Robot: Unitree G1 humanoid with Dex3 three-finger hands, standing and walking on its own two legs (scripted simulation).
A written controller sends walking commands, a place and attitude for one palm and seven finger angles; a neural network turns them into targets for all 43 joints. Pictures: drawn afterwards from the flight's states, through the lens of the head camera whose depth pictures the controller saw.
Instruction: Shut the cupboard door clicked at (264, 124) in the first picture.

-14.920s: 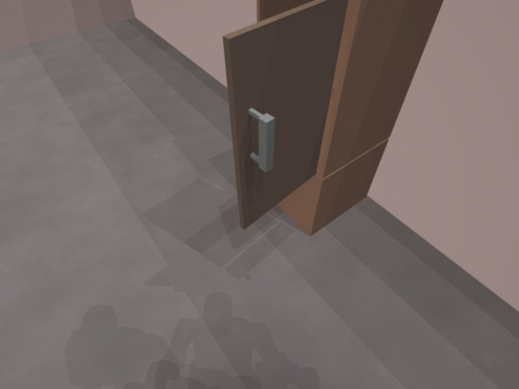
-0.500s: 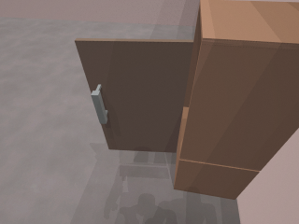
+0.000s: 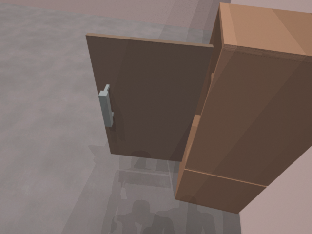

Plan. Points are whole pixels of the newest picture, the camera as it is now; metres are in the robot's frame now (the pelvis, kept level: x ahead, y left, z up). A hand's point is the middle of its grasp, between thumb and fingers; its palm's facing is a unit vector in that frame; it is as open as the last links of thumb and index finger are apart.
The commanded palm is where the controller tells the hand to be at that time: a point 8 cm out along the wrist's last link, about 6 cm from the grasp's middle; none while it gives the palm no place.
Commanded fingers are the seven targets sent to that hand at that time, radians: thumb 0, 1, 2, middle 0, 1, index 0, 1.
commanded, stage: shuffle to correct the standing spot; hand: left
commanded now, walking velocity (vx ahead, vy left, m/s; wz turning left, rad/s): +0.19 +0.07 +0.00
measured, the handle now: (108, 105) +0.52 +0.21 +0.02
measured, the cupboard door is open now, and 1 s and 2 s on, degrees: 96 96 96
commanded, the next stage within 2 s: come to a stop and stand still in 0.08 s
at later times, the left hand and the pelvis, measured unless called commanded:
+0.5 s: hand out of the picture +0.11 +0.20 -0.17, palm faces +0.05 -0.98 -0.20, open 7.2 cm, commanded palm none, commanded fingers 0.00 0.90 0.90 -0.20 -0.30 -0.20 -0.30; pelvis +0.07 +0.03 +0.00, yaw +0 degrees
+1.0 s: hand out of the picture +0.05 +0.16 -0.16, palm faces +0.00 -0.98 -0.18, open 7.3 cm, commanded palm none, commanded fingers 0.00 0.90 0.90 -0.20 -0.30 -0.20 -0.30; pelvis +0.05 +0.00 +0.01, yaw -1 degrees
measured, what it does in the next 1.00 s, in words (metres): steps on the spot: right foot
